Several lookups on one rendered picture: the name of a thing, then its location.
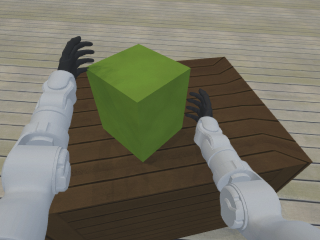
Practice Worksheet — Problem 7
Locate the pedestal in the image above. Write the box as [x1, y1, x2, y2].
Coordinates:
[44, 57, 313, 240]

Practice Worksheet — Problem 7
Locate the left robot hand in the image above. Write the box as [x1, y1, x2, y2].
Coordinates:
[57, 36, 95, 80]

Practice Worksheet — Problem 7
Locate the right robot upper arm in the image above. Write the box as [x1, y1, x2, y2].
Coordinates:
[220, 180, 320, 240]

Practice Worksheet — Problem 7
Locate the carton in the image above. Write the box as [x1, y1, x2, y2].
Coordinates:
[86, 44, 191, 162]

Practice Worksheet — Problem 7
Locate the right robot hand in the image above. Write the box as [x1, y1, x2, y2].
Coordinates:
[185, 88, 213, 123]

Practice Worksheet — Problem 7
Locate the right robot forearm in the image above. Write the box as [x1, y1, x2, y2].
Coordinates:
[194, 116, 282, 212]

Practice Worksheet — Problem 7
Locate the left robot upper arm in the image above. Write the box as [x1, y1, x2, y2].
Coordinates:
[0, 145, 71, 240]

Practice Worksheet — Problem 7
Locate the left robot forearm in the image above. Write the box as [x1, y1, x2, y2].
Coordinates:
[1, 70, 77, 192]

